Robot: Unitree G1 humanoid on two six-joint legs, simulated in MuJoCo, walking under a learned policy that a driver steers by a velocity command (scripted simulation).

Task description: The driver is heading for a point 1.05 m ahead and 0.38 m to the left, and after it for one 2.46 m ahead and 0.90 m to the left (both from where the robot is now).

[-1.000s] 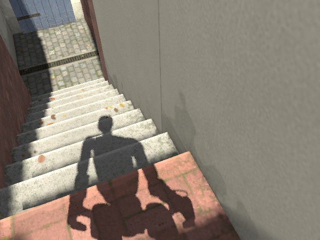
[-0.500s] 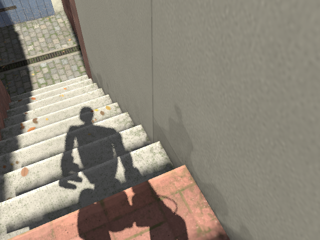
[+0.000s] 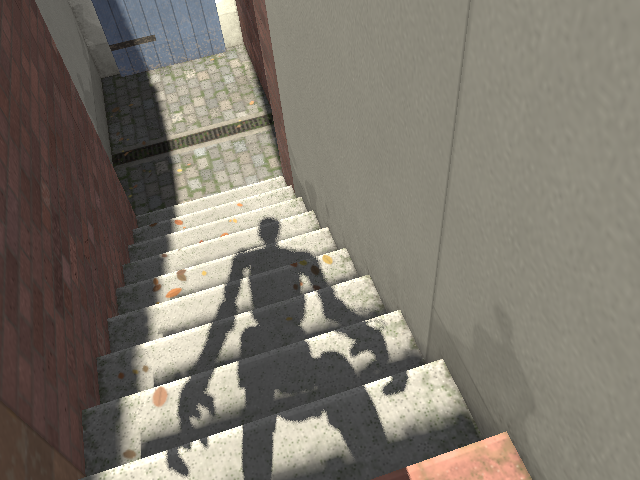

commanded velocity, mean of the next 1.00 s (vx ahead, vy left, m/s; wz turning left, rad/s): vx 0.43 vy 0.17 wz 0.00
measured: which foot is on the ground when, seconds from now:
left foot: up 0.00-0.08, down 0.10-0.66, up 0.68-0.96, down 0.98-1.00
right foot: down 0.00-0.10, up 0.12-0.64, down 0.66-0.98, up 1.00-1.00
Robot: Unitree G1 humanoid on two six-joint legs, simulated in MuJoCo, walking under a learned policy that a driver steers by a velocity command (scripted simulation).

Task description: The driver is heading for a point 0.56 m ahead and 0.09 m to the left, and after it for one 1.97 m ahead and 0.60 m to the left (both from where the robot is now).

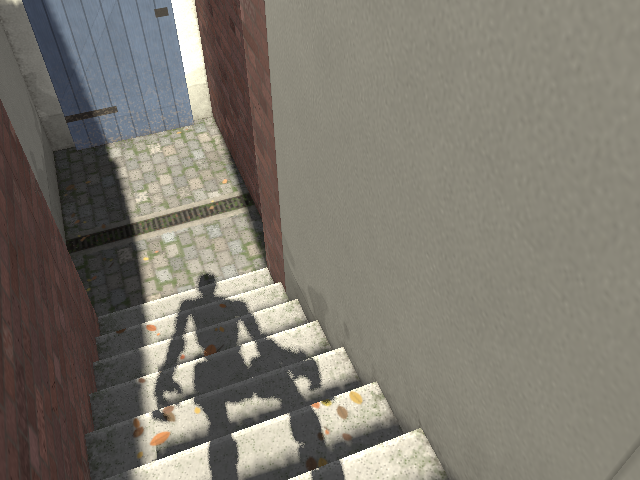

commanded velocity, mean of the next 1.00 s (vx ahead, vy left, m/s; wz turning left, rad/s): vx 0.33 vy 0.09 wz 0.00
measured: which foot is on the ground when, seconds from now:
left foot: down 0.00-0.38, up 0.40-0.82, down 0.84-1.00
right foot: up 0.00-0.38, down 0.40-0.84, up 0.86-1.00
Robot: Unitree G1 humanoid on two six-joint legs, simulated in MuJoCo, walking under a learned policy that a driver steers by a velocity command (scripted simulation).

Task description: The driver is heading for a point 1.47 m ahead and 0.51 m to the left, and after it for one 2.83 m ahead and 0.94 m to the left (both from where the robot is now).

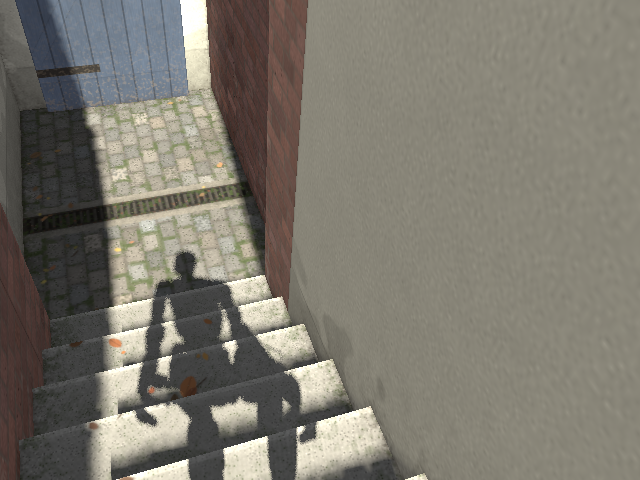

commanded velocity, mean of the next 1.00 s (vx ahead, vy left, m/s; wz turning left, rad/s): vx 0.19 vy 0.00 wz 0.00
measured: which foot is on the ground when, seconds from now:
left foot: down 0.00-0.54, up 0.56-1.00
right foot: up 0.00-0.32, down 0.34-1.00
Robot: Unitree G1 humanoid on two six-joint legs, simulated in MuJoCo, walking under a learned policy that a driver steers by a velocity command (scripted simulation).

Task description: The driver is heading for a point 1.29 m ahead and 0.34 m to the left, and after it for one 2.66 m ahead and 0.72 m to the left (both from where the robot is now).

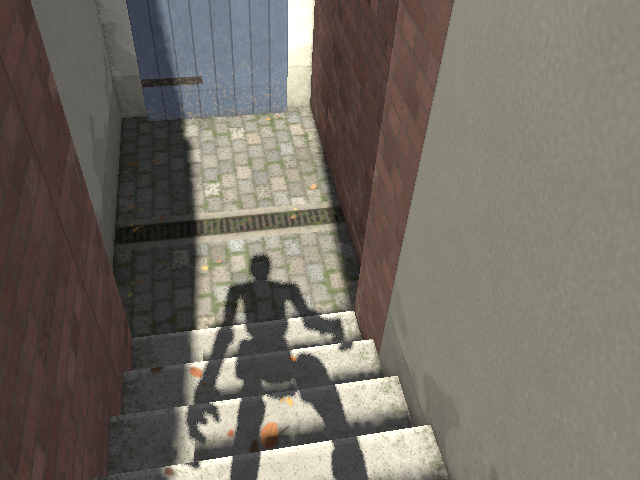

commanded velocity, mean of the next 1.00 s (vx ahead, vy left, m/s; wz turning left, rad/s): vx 0.49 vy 0.00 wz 0.00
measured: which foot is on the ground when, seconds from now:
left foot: up 0.00-0.04, down 0.06-0.64, up 0.66-1.00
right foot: down 0.00-0.06, up 0.08-0.62, down 0.64-1.00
